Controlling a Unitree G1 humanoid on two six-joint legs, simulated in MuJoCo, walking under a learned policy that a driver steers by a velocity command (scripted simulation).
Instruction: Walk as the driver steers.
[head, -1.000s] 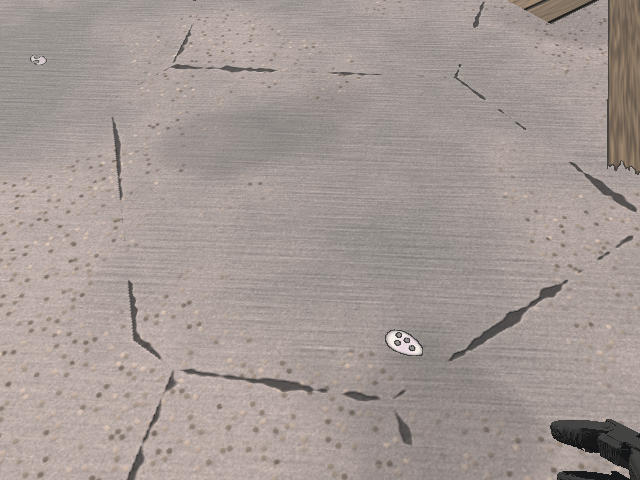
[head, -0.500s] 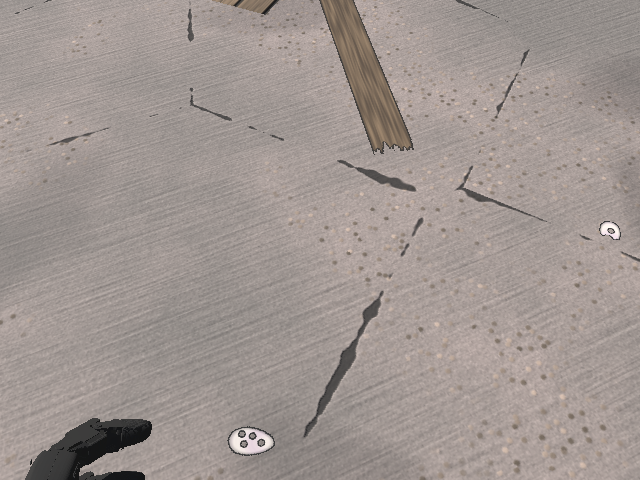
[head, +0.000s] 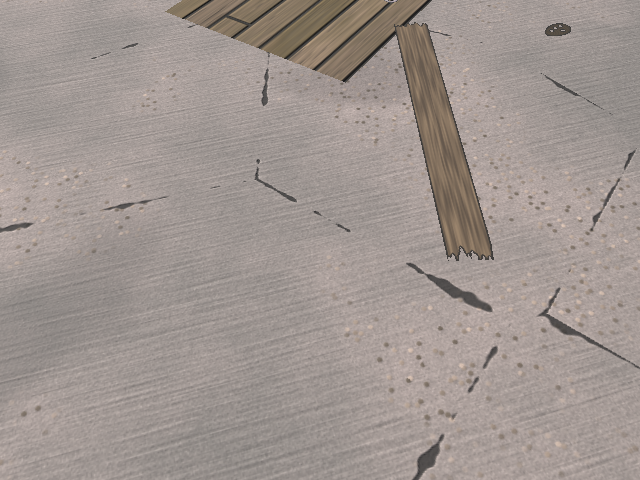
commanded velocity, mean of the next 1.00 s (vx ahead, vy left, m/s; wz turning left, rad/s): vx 0.45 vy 0.00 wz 0.54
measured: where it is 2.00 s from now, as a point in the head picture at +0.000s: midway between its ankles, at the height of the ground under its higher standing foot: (231, 330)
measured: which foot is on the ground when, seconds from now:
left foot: up 0.00-0.04, down 0.06-0.54, up 0.56-0.98, down 1.00-1.00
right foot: down 0.00-0.08, up 0.10-0.50, down 0.52-1.00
